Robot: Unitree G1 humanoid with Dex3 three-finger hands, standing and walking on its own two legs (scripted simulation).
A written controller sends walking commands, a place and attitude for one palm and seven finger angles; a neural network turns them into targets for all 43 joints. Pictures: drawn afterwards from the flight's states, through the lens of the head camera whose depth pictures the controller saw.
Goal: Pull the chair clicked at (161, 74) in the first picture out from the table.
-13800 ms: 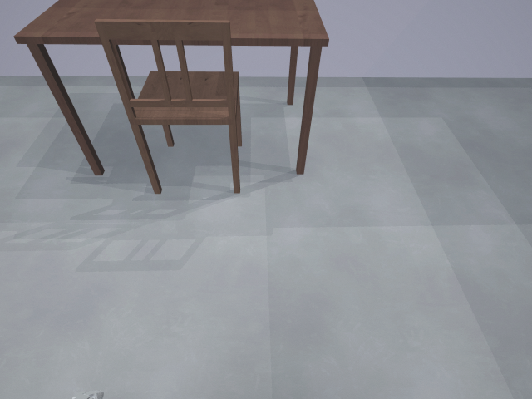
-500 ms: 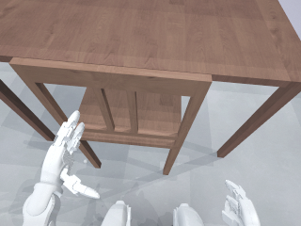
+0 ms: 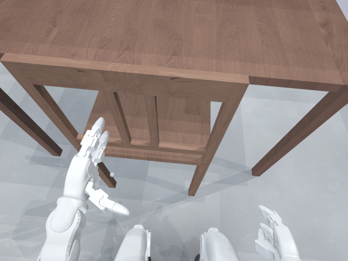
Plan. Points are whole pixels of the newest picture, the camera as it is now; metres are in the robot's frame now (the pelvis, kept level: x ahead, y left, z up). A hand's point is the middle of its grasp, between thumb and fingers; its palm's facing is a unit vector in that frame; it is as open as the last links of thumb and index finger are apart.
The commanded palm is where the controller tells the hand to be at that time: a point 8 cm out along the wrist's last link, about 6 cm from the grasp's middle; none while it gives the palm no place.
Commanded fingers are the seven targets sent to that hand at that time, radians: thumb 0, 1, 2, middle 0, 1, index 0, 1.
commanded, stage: aim the fingers beside a spindle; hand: left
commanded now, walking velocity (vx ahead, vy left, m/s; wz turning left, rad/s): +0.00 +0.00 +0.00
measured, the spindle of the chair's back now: (119, 119) +0.45 +0.15 +0.00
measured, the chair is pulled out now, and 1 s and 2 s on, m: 0.00 0.00 0.00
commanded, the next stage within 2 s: push the fingers through the gap in 0.76 s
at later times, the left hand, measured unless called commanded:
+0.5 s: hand (114, 172) +0.30 +0.14 +0.02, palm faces -0.10 -0.99 -0.04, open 16.9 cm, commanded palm +0.29 +0.19 +0.03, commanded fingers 0.00 -0.50 0.30 -0.06 -0.08 -0.06 -0.08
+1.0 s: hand (116, 168) +0.31 +0.14 +0.02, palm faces -0.12 -0.99 -0.04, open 16.9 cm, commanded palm +0.30 +0.19 +0.03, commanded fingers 0.00 -0.50 0.30 -0.06 -0.08 -0.06 -0.08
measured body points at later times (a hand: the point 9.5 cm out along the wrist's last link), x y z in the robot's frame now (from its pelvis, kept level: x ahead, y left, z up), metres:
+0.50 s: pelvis +0.00 +0.00 +0.00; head +0.11 +0.00 +0.43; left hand +0.30 +0.19 +0.02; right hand +0.17 -0.25 -0.10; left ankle +0.02 +0.12 -0.63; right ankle +0.02 -0.13 -0.63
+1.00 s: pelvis +0.00 +0.00 +0.00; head +0.11 +0.01 +0.43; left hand +0.31 +0.19 +0.03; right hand +0.17 -0.24 -0.10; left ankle +0.02 +0.12 -0.63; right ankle +0.02 -0.13 -0.63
